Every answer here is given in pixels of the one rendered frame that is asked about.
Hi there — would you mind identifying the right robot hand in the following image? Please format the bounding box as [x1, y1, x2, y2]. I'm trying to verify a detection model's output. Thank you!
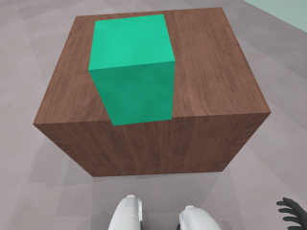
[276, 197, 307, 230]

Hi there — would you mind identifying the carton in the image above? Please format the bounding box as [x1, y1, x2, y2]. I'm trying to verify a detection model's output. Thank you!
[88, 14, 176, 126]

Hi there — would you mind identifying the robot left thigh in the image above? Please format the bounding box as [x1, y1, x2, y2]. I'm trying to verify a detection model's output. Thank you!
[108, 196, 143, 230]

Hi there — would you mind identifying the robot right thigh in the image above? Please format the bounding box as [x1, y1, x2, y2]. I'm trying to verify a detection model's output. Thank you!
[179, 207, 222, 230]

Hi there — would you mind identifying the robot thigh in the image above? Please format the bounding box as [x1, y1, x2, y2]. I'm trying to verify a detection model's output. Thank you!
[108, 196, 143, 230]
[179, 207, 222, 230]

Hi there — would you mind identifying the pedestal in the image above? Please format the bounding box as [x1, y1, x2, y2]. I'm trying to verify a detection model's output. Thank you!
[33, 7, 272, 177]

